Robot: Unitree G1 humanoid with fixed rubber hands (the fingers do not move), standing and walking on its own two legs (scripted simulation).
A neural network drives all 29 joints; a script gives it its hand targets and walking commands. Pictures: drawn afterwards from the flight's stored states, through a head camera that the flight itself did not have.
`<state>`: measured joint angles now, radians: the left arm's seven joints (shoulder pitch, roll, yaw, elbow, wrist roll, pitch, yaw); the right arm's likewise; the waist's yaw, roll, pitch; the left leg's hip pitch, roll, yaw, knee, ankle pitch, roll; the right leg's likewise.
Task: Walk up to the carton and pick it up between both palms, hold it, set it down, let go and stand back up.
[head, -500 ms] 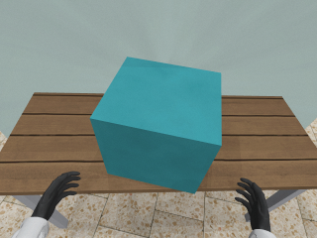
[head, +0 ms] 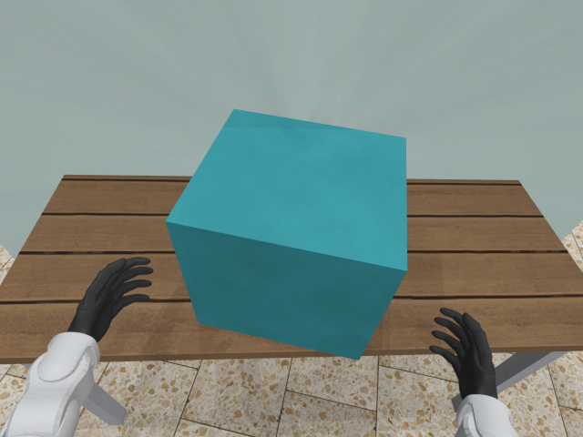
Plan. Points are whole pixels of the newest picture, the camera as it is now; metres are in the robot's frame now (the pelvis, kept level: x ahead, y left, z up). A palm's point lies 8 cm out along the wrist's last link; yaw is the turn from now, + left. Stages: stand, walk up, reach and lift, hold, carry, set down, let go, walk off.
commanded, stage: reach and lift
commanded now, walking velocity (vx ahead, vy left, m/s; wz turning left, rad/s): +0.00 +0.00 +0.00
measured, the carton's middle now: (296, 235) +0.43 +0.01 +0.00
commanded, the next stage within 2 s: none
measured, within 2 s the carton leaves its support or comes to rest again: neither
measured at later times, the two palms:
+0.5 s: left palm (118, 246) +0.32 +0.24 +0.10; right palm (480, 320) +0.25 -0.22 +0.06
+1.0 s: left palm (122, 177) +0.38 +0.24 +0.16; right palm (475, 250) +0.33 -0.22 +0.11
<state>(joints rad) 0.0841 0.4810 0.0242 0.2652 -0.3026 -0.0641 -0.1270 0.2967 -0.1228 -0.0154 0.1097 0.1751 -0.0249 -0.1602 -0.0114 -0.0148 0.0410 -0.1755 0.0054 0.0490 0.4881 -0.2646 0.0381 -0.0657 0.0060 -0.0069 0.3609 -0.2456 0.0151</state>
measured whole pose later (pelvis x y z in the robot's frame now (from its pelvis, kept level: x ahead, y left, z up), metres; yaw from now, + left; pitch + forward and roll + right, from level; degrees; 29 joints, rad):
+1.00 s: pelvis -0.01 +0.00 +0.00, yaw +0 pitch -3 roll -2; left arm -0.63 0.52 0.02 0.50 -0.30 0.35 -0.14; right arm -0.34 -0.21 -0.11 0.21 0.22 0.35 -0.18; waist -0.02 0.01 0.07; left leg -0.18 0.01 0.05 0.46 -0.24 0.04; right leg -0.07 0.01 -0.01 0.35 -0.23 0.02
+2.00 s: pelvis +0.00 -0.01 +0.00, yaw +0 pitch +6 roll -2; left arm -0.91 0.51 -0.03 1.23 -0.30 -0.06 -0.16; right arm -0.69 -0.25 0.01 0.90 0.25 0.00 -0.15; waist -0.10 0.01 -0.03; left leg -0.34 0.01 0.05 0.46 -0.22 0.03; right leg -0.25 0.01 -0.01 0.37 -0.22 0.02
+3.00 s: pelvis -0.01 -0.01 -0.01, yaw +0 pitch +16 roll -1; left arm -0.91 0.35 -0.05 1.34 -0.30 -0.25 -0.10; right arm -0.69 -0.12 0.01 1.03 0.30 -0.23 -0.20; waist -0.10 0.01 -0.15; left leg -0.58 0.00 0.05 0.50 -0.20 0.03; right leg -0.51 -0.01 -0.01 0.47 -0.23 0.01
